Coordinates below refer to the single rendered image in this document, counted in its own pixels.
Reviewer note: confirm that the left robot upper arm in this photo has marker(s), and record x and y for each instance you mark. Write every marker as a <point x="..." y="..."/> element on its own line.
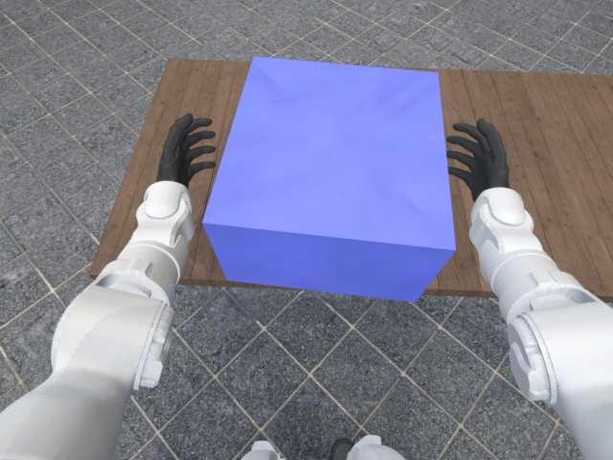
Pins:
<point x="114" y="343"/>

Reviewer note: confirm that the table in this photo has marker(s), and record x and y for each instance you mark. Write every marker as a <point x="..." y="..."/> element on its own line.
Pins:
<point x="556" y="129"/>

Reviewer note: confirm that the right robot hand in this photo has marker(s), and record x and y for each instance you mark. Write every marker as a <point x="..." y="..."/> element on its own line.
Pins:
<point x="488" y="167"/>

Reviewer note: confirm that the robot shin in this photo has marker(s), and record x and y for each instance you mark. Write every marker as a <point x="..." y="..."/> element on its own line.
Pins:
<point x="263" y="445"/>
<point x="369" y="439"/>

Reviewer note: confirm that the robot left shin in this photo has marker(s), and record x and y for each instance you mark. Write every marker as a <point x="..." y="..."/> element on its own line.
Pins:
<point x="263" y="445"/>

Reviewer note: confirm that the left robot hand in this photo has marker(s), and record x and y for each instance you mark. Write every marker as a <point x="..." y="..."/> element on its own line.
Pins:
<point x="176" y="156"/>

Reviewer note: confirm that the right robot upper arm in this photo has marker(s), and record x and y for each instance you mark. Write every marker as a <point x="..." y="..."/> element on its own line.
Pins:
<point x="564" y="357"/>

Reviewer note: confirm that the carton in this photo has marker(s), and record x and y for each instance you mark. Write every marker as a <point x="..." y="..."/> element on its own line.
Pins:
<point x="334" y="178"/>

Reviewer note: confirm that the right robot forearm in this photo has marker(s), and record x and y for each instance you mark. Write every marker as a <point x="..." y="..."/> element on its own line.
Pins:
<point x="512" y="259"/>

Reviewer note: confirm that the robot right shin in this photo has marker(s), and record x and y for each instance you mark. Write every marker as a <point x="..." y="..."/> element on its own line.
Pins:
<point x="369" y="439"/>

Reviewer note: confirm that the left robot forearm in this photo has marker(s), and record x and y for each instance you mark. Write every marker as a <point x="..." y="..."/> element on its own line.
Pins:
<point x="153" y="260"/>

